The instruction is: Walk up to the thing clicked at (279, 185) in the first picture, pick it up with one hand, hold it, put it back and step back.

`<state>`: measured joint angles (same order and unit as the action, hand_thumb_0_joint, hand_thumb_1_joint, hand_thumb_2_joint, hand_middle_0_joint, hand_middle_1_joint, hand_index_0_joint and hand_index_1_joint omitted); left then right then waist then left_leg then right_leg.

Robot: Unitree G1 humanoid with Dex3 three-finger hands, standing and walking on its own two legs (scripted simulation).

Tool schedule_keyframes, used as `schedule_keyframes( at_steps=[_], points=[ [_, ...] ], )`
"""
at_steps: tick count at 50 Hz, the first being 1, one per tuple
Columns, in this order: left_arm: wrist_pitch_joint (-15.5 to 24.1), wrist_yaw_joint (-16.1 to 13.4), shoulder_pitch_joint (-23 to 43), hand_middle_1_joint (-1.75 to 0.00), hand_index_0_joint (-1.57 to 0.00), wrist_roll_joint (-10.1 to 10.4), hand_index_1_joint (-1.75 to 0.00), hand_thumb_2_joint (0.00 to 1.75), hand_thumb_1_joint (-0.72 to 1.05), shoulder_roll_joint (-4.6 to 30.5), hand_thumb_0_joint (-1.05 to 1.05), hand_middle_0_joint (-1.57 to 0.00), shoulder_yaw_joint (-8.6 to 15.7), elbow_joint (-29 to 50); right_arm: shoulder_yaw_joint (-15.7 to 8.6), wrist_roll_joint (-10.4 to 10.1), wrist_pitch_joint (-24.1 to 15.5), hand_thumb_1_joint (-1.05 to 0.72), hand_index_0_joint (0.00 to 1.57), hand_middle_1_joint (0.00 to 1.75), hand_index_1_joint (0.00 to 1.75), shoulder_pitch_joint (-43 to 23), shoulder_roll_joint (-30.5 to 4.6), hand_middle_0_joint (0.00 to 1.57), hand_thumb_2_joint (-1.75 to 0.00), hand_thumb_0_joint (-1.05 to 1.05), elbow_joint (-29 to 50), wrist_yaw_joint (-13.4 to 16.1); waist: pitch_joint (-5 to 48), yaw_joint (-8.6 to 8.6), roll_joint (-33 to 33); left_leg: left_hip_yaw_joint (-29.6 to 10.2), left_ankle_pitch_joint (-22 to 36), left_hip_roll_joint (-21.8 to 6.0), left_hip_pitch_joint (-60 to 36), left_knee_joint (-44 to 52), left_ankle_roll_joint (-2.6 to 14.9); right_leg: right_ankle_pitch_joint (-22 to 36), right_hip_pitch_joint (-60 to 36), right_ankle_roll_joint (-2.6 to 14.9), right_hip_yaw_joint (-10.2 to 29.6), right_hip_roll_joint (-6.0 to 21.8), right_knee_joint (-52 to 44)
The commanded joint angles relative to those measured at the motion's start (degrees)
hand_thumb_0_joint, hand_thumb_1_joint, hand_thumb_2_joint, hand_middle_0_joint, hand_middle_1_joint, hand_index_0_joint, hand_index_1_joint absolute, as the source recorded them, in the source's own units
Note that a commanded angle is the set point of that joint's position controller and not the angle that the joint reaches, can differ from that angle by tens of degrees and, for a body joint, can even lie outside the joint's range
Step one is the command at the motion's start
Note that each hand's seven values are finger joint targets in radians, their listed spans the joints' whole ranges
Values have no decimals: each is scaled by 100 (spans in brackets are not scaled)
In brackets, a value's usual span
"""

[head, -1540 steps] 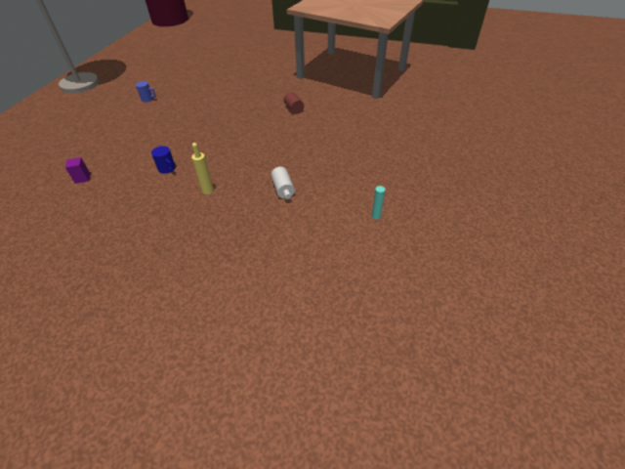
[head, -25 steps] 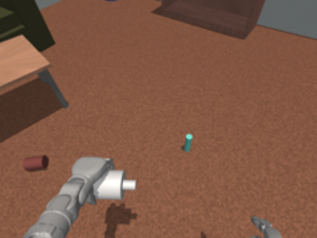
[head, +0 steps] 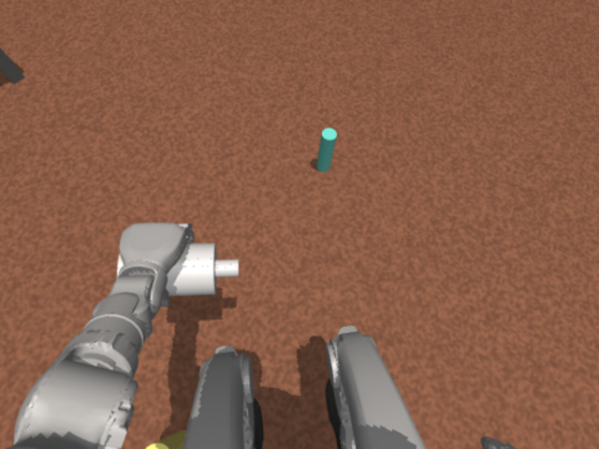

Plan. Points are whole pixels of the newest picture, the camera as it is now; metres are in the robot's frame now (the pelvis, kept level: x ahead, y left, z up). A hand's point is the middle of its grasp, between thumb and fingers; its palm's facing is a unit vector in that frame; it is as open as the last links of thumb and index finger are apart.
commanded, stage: crouch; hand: left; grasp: from above
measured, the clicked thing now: (183, 269) +0.41 +0.15 -0.16
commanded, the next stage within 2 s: lower in 1.06 s
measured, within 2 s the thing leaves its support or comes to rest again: neither
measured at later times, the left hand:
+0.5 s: hand (195, 279) +0.43 +0.16 -0.29, palm faces -0.46 +0.03 -0.89, open 11.1 cm
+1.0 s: hand (206, 282) +0.44 +0.15 -0.36, palm faces -0.46 +0.04 -0.89, open 11.1 cm
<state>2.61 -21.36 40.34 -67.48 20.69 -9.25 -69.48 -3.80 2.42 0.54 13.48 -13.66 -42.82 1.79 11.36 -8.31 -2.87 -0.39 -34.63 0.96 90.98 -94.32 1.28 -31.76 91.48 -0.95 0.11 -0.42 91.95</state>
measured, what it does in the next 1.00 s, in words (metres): lowers itself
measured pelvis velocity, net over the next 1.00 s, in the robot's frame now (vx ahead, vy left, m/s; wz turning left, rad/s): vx -0.01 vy -0.01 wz -0.03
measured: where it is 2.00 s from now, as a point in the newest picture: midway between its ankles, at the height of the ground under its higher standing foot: outside the picture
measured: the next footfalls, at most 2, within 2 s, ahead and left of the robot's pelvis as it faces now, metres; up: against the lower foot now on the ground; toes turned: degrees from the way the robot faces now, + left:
none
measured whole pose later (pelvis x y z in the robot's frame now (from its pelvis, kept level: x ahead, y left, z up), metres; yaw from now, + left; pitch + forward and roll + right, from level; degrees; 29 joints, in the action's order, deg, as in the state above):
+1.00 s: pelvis -0.01 -0.01 -0.18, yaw -2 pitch +38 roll -4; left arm 6.4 -28.4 54.2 -72.0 26.6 -2.5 -84.5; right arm -0.3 8.5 -4.4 9.6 -13.8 -44.4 -7.2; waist 7.2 -14.3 -1.7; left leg -2.8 -40.9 1.0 125.1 -128.3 0.2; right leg -37.0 125.4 0.1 -2.8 -0.5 124.6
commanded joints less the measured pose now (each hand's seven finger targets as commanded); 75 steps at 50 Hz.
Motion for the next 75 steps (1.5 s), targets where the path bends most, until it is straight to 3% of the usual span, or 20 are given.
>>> schedule_keyframes(
  at_steps=[1,8,9,13,14,23,30,31,33,39,45,50,57,61,63,68,70,71,72,75],
  points=[
    [65,-189,2287,-64,-115,87,-67,96,77,926,0,-118,200,701,-360,28,-250,-90,20,30,30,467,-1129,20,-90,0,392,47,3199,-174,-109,-242,48,102,-1445,877,-7,110,-1076,347,-216,-61,-741],
    [303,-450,2649,-65,-114,-156,-68,97,77,1229,0,-117,422,500,-218,152,-388,-90,20,30,30,620,-1169,20,-90,0,238,-119,3579,-328,-476,-266,287,132,-1005,130,-24,308,-295,336,-275,16,11],
    [305,-513,2651,-64,-115,-206,-67,97,78,1360,0,-118,507,449,-220,162,-405,-90,20,30,30,639,-1185,20,-90,0,244,-151,3700,-259,-493,-245,312,144,-1005,38,-20,312,-214,343,-282,12,90],
    [339,-711,2861,-64,-114,-352,-68,99,77,1439,0,-117,634,387,-184,258,-436,-90,20,30,30,720,-1142,20,-90,0,165,-303,3844,-355,-674,-113,702,159,-750,-418,9,712,-79,324,-280,5,358],
    [288,-729,2592,-66,-114,-377,-69,100,77,1296,0,-117,618,17,-141,294,-451,-91,20,30,30,747,-1132,20,-91,0,193,-356,3767,-436,-620,-146,816,164,-698,-482,-7,810,-48,310,-287,50,444],
    [297,-724,2891,-68,-110,-180,-70,99,73,1172,0,-113,612,28,-161,418,-461,-91,20,30,30,684,-1054,20,-91,0,173,-568,3949,-533,-708,9,1009,157,-167,-1185,79,1238,-153,258,-301,-23,903],
    [448,-778,3220,-65,-105,-271,-67,93,66,1438,0,-107,705,108,-171,468,-428,-91,20,30,30,699,-1108,20,-90,0,77,-635,3785,-581,-722,10,807,127,221,-1568,107,1050,257,268,-356,-100,1211],
    [422,-785,2962,-64,-104,-322,-67,95,64,1307,0,-106,615,-293,-146,467,-430,-91,20,30,30,629,-1108,20,-91,0,99,-641,3689,-554,-675,8,754,133,321,-1604,109,987,349,274,-365,-113,1257],
    [477,-849,3264,-65,-101,-352,-66,91,61,1498,0,-103,719,-57,-152,478,-434,-91,20,30,30,636,-1144,20,-90,0,72,-663,3741,-546,-867,-11,710,127,294,-1595,83,871,513,307,-416,-130,1390],
    [422,-965,3274,-64,-102,-497,-66,91,63,1474,0,-104,772,-512,-131,524,-477,-91,20,30,30,684,-1228,20,-90,0,63,-742,3656,-612,-999,-128,571,104,314,-1685,32,654,1028,341,-508,-83,1700],
    [360,-999,3536,-65,-102,-443,-68,96,63,1452,0,-105,797,-598,-118,567,-533,-91,20,30,30,755,-1312,20,-91,0,0,-829,3616,-737,-1021,-210,504,81,364,-1834,12,607,1307,339,-567,-47,1907],
    [392,-931,3500,-66,-101,-321,-69,94,61,1636,0,-104,833,-677,-62,570,-543,-91,20,30,30,775,-1296,20,-91,0,-44,-851,3621,-701,-805,2,386,136,897,-2122,116,591,956,283,-497,-90,1848],
    [499,-916,3582,-64,-101,-385,-68,95,61,1854,0,-104,888,-719,-26,558,-545,-91,20,30,30,855,-1366,20,-91,0,-125,-863,3547,-664,-856,9,412,131,1123,-2281,112,606,1093,311,-550,-135,2062],
    [519,-918,3335,-61,-102,-477,-66,100,60,1614,0,-108,761,-1260,47,586,-551,-91,20,30,30,863,-1384,20,-90,0,-126,-884,3257,-756,-694,0,388,139,1288,-2382,118,606,1193,298,-596,-145,2130],
    [583,-923,3598,-63,-99,-479,-67,95,57,1623,0,-103,734,-1222,69,615,-598,-91,20,30,30,869,-1406,20,-90,0,-140,-914,2972,-915,-687,-6,226,147,1471,-2459,125,455,1384,299,-625,-144,2182],
    [699,-1047,3803,-66,-98,-504,-69,94,58,1860,0,-101,831,-1229,129,675,-657,-91,20,30,30,913,-1469,20,-90,0,-177,-944,3146,-884,-832,-5,298,154,1510,-2645,113,489,1361,291,-677,-164,2362],
    [684,-1076,3688,-64,-98,-546,-68,93,58,1643,0,-102,671,-1612,169,697,-699,-91,20,30,30,753,-1445,20,-90,0,-143,-984,3024,-921,-889,-33,197,143,1460,-2705,90,394,1568,310,-731,-198,2464],
    [749,-1134,3993,-66,-97,-578,-69,93,58,1842,0,-100,764,-1413,176,754,-730,-91,20,30,30,770,-1466,20,-90,0,-182,-1009,3017,-1013,-906,-27,70,143,1582,-2801,103,284,1570,293,-731,-209,2481],
    [746,-1191,3906,-66,-96,-621,-69,93,56,2019,0,-99,852,-1336,171,745,-711,-90,20,30,30,792,-1521,20,-90,0,-161,-998,3191,-882,-1021,-26,168,150,1464,-2751,98,378,1456,302,-727,-206,2464],
    [707,-1353,3852,-67,-100,-656,-70,96,60,2085,0,-103,972,-1201,188,804,-735,-91,20,30,30,812,-1503,20,-90,0,-180,-1069,3446,-882,-1259,-16,430,131,1237,-2849,57,659,1375,307,-750,-197,2642]
  ],
)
